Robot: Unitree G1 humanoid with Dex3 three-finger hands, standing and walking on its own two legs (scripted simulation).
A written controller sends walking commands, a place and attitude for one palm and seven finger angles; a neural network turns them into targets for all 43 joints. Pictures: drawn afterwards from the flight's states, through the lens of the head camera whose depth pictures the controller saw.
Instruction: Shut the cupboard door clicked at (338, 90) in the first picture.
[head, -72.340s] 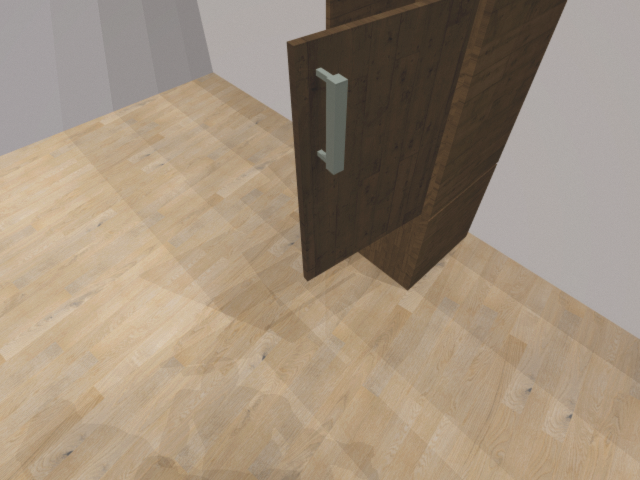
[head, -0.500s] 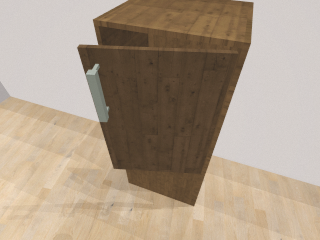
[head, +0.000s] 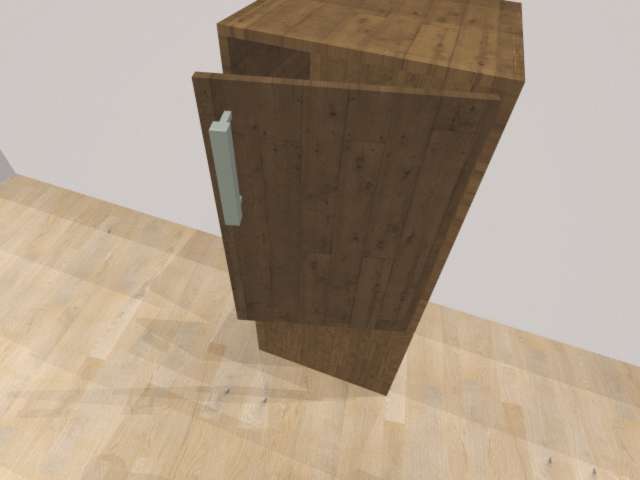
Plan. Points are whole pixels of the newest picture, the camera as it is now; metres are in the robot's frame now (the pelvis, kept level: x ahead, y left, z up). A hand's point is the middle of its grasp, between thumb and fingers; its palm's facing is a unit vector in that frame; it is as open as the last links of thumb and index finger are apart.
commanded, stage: come to a stop and stand still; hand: left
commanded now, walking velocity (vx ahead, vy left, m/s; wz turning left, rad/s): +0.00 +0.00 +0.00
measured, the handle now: (230, 170) +0.51 +0.17 +0.12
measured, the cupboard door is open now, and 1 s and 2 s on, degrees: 17 17 17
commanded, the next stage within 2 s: none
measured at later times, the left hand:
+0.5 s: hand out of the picture -0.13 +0.17 -0.18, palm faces +0.11 -0.99 -0.13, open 7.3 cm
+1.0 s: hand out of the picture -0.09 +0.28 -0.17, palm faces -0.09 -0.98 -0.18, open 7.3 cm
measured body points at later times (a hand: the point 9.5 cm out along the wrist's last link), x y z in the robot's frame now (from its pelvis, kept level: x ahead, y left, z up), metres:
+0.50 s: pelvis -0.06 +0.03 +0.00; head -0.07 +0.05 +0.45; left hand -0.14 +0.22 -0.17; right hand -0.03 -0.21 -0.15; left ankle +0.08 +0.06 -0.72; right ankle +0.02 -0.14 -0.73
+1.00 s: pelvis -0.12 +0.09 +0.02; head -0.13 +0.12 +0.47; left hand -0.09 +0.33 -0.15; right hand -0.20 -0.12 -0.13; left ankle -0.04 +0.10 -0.73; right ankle -0.21 -0.03 -0.71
